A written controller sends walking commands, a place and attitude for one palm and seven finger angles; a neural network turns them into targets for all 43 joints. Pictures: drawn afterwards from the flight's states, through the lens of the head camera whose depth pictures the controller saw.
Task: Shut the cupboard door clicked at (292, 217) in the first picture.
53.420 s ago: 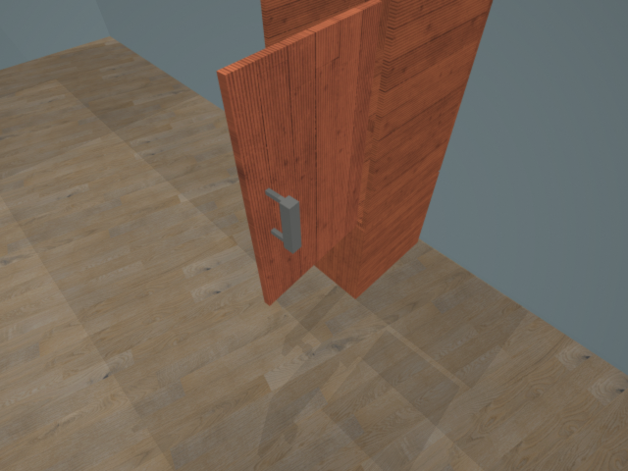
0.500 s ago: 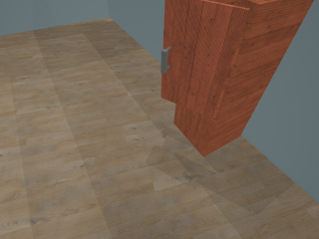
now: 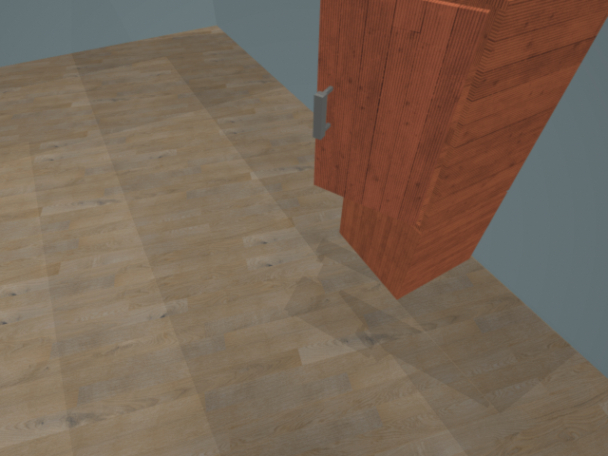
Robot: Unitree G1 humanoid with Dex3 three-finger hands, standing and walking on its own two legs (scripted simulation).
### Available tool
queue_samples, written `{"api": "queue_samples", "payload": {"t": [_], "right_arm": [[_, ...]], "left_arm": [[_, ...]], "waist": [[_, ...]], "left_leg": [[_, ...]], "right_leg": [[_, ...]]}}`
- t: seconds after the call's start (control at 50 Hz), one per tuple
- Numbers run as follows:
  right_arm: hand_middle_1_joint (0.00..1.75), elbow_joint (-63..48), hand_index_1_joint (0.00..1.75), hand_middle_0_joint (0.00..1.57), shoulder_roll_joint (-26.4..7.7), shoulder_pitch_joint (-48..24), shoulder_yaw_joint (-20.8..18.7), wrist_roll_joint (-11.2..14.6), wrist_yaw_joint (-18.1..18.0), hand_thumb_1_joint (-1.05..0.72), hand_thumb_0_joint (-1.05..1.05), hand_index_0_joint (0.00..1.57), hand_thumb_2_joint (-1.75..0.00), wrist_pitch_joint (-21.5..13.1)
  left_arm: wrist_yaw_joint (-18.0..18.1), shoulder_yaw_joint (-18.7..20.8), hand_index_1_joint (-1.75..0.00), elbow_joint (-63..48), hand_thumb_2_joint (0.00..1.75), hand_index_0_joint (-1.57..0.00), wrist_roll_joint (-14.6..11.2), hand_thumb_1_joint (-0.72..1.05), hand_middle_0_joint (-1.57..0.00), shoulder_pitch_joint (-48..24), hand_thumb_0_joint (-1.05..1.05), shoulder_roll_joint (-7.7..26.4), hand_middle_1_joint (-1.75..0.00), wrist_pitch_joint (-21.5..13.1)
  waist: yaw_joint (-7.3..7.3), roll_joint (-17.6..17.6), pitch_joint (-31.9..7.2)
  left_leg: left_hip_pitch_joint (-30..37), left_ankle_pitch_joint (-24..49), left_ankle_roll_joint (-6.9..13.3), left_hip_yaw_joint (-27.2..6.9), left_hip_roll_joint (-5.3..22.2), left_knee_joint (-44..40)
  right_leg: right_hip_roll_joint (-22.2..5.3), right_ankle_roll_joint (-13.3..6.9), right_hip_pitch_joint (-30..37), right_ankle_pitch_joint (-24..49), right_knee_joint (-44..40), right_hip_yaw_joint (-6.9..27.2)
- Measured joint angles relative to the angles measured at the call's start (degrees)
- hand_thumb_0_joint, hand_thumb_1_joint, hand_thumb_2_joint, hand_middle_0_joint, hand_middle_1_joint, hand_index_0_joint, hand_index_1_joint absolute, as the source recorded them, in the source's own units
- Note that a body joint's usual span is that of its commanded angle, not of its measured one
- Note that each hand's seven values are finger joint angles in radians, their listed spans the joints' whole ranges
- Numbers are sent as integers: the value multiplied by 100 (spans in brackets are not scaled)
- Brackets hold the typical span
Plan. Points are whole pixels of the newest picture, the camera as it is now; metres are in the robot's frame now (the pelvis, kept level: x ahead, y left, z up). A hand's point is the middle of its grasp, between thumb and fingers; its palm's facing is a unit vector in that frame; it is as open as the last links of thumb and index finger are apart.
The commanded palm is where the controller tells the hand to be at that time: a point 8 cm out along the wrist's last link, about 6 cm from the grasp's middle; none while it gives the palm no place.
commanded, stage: look to check the result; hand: left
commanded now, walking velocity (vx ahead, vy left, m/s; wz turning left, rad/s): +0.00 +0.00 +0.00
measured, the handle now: (324, 112) +0.94 +0.00 -0.05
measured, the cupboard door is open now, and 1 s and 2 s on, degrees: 28 28 28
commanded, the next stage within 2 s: walk to a spot facing it in 0.10 s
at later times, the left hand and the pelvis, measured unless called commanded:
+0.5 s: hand out of the picture +0.06 +0.22 -0.18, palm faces +0.10 -0.96 -0.28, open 7.4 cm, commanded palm none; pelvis +0.01 +0.00 -0.01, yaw +6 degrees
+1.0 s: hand out of the picture +0.02 +0.22 -0.16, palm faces +0.38 -0.89 -0.27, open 7.4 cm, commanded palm none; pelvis +0.01 -0.01 -0.01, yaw +23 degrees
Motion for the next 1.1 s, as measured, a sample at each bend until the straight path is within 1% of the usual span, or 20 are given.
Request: {"api": "queue_samples", "payload": {"t": [0.24,0.32,0.44,0.48,0.54,0.56,0.58,0.6,0.62,0.64,0.66,0.7,0.76,0.86,0.94,1.0,1.02,1.04,1.06,1.1], "right_arm": [[30,-2,30,20,-190,-215,40,-3,22,-91,1,20,-90,-5],[30,-52,30,20,-188,-194,40,-6,14,-91,1,20,-90,32],[30,-194,30,20,39,-30,16,-6,22,-91,1,20,-90,206],[30,-267,30,20,131,44,-15,-11,34,-91,1,20,-90,272],[30,-369,30,20,291,174,-61,-6,64,-91,1,20,-90,349],[30,-407,30,20,347,222,-68,-1,85,-91,1,20,-90,355],[30,-459,30,20,391,282,-72,-3,108,-91,1,20,-90,340],[30,-499,30,20,448,321,-78,-22,116,-91,1,20,-90,308],[30,-534,30,20,506,344,-82,-51,109,-91,1,20,-90,278],[30,-557,30,20,559,360,-82,-72,97,-91,1,20,-90,254],[30,-583,30,20,600,388,-84,-83,81,-91,1,20,-90,241],[30,-628,30,20,646,452,-78,-92,33,-91,1,20,-90,225],[30,-650,30,20,670,509,-71,-85,-23,-91,1,20,-90,191],[30,-672,30,21,620,559,-122,-83,-43,-90,1,21,-90,188],[30,-707,30,21,503,599,-197,-115,-12,-90,1,21,-90,233],[30,-723,30,20,392,634,-265,-128,13,-90,1,21,-90,277],[30,-727,30,20,360,656,-290,-118,13,-90,1,21,-90,298],[30,-744,30,20,355,695,-312,-92,14,-90,1,20,-90,317],[30,-727,30,20,324,673,-341,-76,11,-90,1,20,-90,330],[30,-723,30,20,213,600,-395,-101,40,-91,1,20,-90,366]], "left_arm": [[-27,-48,-30,-28,89,-20,-4,90,-20,-202,0,92,-30,-32],[10,-34,-30,-91,89,-20,-14,90,-20,-253,0,80,-30,6],[75,23,-30,-350,89,-20,-13,90,-20,-229,0,-138,-30,122],[80,52,-30,-470,89,-20,3,90,-20,-190,0,-236,-30,148],[98,94,-30,-621,89,-20,51,90,-20,-107,0,-342,-30,181],[99,111,-30,-661,89,-20,56,90,-20,-69,0,-355,-30,199],[94,124,-30,-702,89,-20,49,90,-20,-27,0,-362,-30,226],[87,144,-30,-727,89,-20,29,90,-20,-10,0,-358,-30,271],[93,161,-30,-749,89,-20,15,90,-20,-6,0,-356,-30,335],[102,179,-30,-769,89,-20,12,90,-20,-2,0,-357,-30,399],[103,200,-30,-780,89,-20,17,90,-20,0,0,-365,-30,448],[78,235,-30,-809,89,-20,31,91,-20,-10,0,-388,-30,487],[49,270,-30,-910,89,-20,29,91,-20,-24,0,-386,-30,419],[61,310,-30,-1070,89,-20,12,91,-20,-55,0,-344,-30,346],[19,295,-30,-1144,89,-20,18,91,-20,-89,0,-359,-30,335],[-31,263,-30,-1215,89,-20,18,91,-20,-57,0,-393,-30,278],[-51,253,-30,-1257,89,-20,24,91,-20,-6,0,-396,-30,229],[-60,243,-30,-1333,89,-20,50,91,-20,84,0,-358,-30,159],[-33,238,-30,-1355,89,-20,76,91,-20,137,0,-367,-30,102],[18,206,-30,-1305,89,-20,58,91,-20,248,0,-468,-30,78]], "waist": [[-15,-29,-40],[-62,-47,-17],[-109,-32,110],[-130,4,202],[-153,-33,341],[-163,-76,369],[-170,-116,376],[-161,-194,399],[-146,-247,427],[-133,-276,450],[-131,-281,449],[-143,-235,428],[-147,-162,407],[-175,-79,307],[-250,32,150],[-282,143,15],[-268,158,-41],[-226,66,-135],[-155,47,-160],[-149,134,-121]], "left_leg": [[174,13,-52,-43,20,-200],[91,-17,-68,-118,4,-122],[-365,-302,-84,-371,-47,599],[-648,-536,-141,-341,-15,1171],[-956,-1214,-198,-201,40,1928],[-956,-1168,-208,-146,63,1863],[-936,-709,-161,-124,70,1662],[-1005,-545,-30,-117,-8,1723],[-1065,-587,103,-124,-73,1796],[-1079,-643,203,-137,-120,1774],[-1077,-644,262,-165,-160,1671],[-1062,-468,285,-269,-226,1351],[-1010,-106,295,-448,-310,839],[-986,199,262,-768,-395,444],[-1037,242,192,-1070,-459,428],[-1093,199,120,-1313,-510,510],[-1151,67,88,-1383,-549,646],[-1314,-369,54,-1361,-648,972],[-1543,-887,-7,-1272,-670,1543],[-2028,-1250,-72,-1083,-628,2930]], "right_leg": [[34,-26,180,-16,-181,-51],[9,-26,120,-95,-72,-125],[-94,-36,-143,-445,520,-374],[-132,-38,-190,-573,735,-520],[-263,16,-214,-790,1083,-758],[-330,56,-241,-878,1234,-828],[-407,107,-314,-992,1446,-884],[-487,137,-456,-1150,1769,-826],[-458,151,-675,-1537,2250,-602],[-372,129,-913,-1803,2773,-349],[-285,106,-1137,-1861,3231,-157],[-144,110,-1508,-1632,3865,89],[-32,175,-1836,-1234,4185,307],[39,247,-1835,-1138,3706,469],[125,197,-1510,-1306,2857,470],[261,108,-1085,-1359,1979,368],[299,72,-842,-1310,1503,315],[248,-31,-592,-1467,936,349],[221,-113,-576,-1039,800,336],[176,-201,-452,-733,817,136]]}}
